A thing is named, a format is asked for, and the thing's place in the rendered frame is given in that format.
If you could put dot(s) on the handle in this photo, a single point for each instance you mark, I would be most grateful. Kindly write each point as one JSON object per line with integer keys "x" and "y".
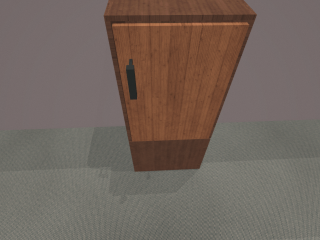
{"x": 131, "y": 79}

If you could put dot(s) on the cupboard door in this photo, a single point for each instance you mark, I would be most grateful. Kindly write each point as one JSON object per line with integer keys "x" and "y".
{"x": 182, "y": 71}

